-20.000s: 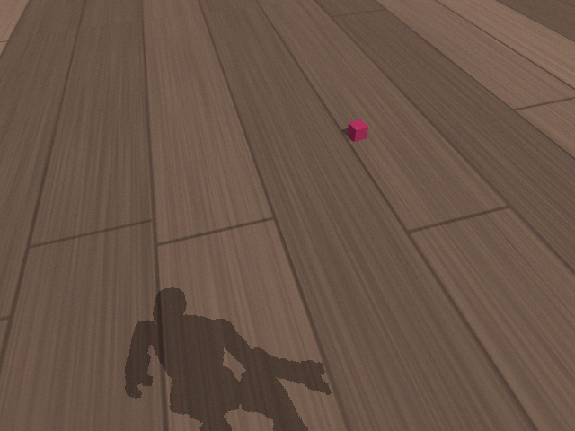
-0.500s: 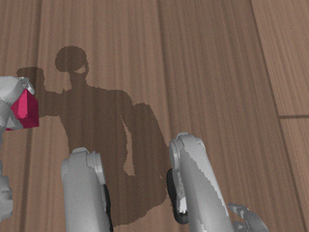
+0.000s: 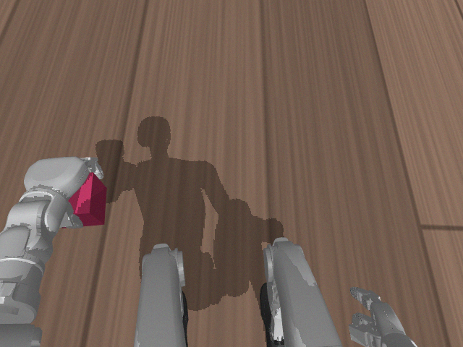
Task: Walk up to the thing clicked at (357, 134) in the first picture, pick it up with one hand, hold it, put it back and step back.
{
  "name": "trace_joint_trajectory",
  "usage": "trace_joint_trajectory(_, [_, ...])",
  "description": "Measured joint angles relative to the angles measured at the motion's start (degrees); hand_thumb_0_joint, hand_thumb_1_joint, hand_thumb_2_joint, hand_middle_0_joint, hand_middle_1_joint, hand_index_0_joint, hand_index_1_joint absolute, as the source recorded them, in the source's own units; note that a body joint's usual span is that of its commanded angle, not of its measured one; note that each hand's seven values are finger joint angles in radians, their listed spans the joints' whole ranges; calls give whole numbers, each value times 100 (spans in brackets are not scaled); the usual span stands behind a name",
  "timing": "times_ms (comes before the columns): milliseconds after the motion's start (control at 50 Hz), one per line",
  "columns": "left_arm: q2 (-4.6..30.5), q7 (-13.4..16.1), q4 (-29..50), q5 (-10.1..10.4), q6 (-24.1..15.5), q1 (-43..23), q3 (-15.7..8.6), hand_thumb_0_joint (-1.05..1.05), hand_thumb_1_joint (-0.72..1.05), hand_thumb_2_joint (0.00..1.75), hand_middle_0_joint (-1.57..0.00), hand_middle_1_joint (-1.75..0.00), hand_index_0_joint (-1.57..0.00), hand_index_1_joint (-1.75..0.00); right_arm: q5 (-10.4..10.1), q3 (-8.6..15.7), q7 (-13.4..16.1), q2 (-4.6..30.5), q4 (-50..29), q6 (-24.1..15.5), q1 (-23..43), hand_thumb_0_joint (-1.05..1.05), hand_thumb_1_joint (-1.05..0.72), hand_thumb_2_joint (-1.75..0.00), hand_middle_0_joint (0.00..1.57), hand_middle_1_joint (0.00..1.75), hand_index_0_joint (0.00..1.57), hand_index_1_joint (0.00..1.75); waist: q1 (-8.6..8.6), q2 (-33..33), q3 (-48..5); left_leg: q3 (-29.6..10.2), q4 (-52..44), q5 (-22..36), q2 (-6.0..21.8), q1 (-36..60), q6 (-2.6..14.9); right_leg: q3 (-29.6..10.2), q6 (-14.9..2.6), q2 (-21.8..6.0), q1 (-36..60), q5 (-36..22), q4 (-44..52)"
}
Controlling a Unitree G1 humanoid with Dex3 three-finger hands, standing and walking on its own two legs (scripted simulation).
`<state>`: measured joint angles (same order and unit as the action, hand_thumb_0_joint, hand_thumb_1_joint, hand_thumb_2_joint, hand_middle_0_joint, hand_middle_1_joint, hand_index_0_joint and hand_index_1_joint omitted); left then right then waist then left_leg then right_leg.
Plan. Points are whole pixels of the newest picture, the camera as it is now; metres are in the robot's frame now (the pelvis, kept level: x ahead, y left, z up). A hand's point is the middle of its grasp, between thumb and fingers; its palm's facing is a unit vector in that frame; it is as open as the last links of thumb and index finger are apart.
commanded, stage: lift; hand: left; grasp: from above
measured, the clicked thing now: (77, 201) +0.39 +0.29 -0.12
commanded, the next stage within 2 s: hold in 0.84 s
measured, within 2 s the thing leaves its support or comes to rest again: neither
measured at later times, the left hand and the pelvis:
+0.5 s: hand (46, 183) +0.35 +0.24 +0.08, palm faces -0.46 -0.08 -0.88, open 10.8 cm; pelvis +0.03 -0.01 +0.16, yaw +2 degrees
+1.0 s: hand (28, 141) +0.37 +0.23 +0.15, palm faces -0.47 -0.08 -0.88, open 10.8 cm; pelvis +0.07 -0.01 +0.22, yaw +2 degrees
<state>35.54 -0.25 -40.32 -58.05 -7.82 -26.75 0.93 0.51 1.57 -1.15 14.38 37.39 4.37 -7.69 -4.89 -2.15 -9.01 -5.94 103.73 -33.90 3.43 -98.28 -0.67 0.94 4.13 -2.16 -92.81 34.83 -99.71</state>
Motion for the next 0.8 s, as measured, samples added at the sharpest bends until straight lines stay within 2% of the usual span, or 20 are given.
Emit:
trace_joint_trajectory(160, [-364, 94, 278, 125, 179, 587, 314, 0, -15, 62, -62, -67, -66, -61, -103, -35, 212, -53, 166, -68, -96, 0, -89, -90, 20, 29, 20, 30, 89, -52, 22, 177, -1198, 192, 75, 1496, -9, -31, -34, 9, 1401, -248, 1169])
trace_joint_trajectory(300, [-638, 320, -98, 66, 267, 700, 520, 0, -15, 62, -62, -67, -66, -61, -156, -34, 310, -77, 312, -203, -226, 0, -89, -90, 20, 29, 20, 30, 134, -78, 79, 310, -2236, 430, 118, 2729, -41, -54, -74, 19, 2555, -505, 2161])
trace_joint_trajectory(580, [-1091, 627, -638, 23, 430, 856, 813, 0, -16, 63, -63, -66, -67, -60, -199, 52, 376, -14, 436, -369, -556, 0, -90, -90, 20, 29, 20, 30, 172, -28, 270, 524, -4054, 934, 116, 4648, -76, -100, -106, -3, 4362, -1004, 3879])
trace_joint_trajectory(720, [-1219, 751, -751, -41, 507, 871, 889, 0, -16, 63, -64, -66, -67, -60, -207, 80, 355, -11, 477, -364, -615, 0, -90, -90, 20, 29, 20, 30, 190, 31, 385, 606, -4774, 1140, 91, 5389, -82, -119, -112, -28, 5068, -1205, 4566])
trace_joint_trajectory(800, [-1252, 769, -830, -2, 587, 835, 915, 0, -16, 63, -64, -66, -68, -60, -212, 98, 337, -24, 491, -352, -621, 0, -90, -90, 20, 29, 20, 30, 203, 41, 434, 643, -5130, 1236, 79, 5760, -83, -126, -111, -38, 5427, -1304, 4915])
